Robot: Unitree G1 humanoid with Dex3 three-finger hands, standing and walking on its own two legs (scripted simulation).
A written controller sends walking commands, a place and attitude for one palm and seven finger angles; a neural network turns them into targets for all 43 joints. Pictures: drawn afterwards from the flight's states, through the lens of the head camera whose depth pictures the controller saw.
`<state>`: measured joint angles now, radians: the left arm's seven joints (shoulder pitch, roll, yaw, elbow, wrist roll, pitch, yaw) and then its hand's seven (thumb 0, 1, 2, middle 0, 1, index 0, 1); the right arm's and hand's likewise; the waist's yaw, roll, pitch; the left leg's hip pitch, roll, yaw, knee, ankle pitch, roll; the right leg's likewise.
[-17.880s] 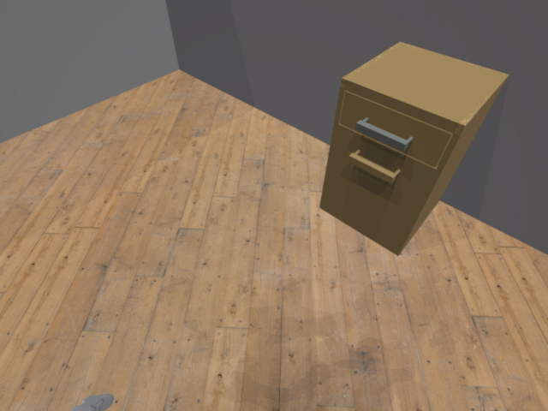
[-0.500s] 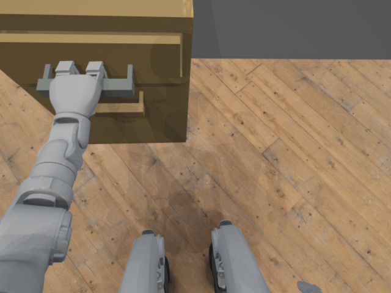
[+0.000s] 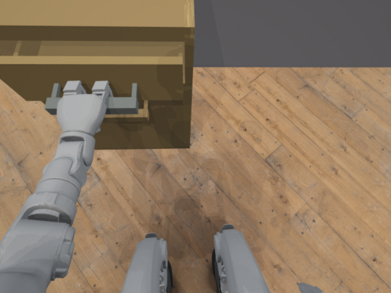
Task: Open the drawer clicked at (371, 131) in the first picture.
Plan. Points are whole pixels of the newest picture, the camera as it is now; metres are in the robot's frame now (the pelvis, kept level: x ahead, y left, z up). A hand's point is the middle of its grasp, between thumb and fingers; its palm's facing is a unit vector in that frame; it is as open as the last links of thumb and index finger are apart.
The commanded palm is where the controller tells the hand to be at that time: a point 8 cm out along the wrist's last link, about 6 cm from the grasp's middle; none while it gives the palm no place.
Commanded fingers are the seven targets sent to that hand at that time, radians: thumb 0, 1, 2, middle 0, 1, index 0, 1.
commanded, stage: pull the drawer open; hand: left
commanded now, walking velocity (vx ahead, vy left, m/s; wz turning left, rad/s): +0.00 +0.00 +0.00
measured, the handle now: (94, 96) +0.53 +0.21 -0.04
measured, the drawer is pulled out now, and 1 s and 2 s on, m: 0.05 0.08 0.11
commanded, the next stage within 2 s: none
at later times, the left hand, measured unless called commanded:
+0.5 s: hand (92, 130) +0.46 +0.21 -0.06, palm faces -0.04 -0.03 -1.00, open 6.1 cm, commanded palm +0.42 +0.21 -0.01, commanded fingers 0.00 0.90 0.90 -0.40 -1.35 -0.40 -1.35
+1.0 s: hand (92, 134) +0.45 +0.21 -0.06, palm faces -0.05 -0.03 -1.00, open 6.1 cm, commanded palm +0.41 +0.21 -0.01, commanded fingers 0.00 0.90 0.90 -0.40 -1.35 -0.40 -1.35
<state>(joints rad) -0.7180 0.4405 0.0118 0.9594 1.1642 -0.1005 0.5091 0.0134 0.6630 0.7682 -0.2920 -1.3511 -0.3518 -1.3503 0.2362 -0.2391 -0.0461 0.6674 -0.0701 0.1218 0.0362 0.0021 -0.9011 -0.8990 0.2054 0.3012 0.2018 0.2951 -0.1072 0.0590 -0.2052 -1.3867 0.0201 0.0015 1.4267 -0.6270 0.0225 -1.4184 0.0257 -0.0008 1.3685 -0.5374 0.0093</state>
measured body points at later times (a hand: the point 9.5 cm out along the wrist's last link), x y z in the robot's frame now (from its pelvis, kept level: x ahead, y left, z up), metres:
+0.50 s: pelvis +0.00 +0.00 +0.00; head +0.17 +0.00 +0.42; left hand +0.45 +0.21 +0.00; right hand +0.06 -0.27 -0.14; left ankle +0.01 +0.11 -0.58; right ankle +0.04 -0.13 -0.58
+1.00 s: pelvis +0.00 +0.00 +0.01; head +0.17 +0.00 +0.42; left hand +0.44 +0.21 +0.00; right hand +0.08 -0.26 -0.14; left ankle +0.01 +0.11 -0.58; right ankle +0.04 -0.13 -0.58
